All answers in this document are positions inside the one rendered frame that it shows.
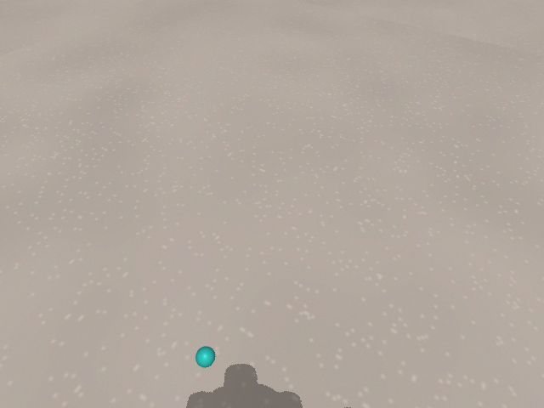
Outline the ball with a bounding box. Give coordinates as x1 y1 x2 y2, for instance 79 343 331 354
195 346 215 367

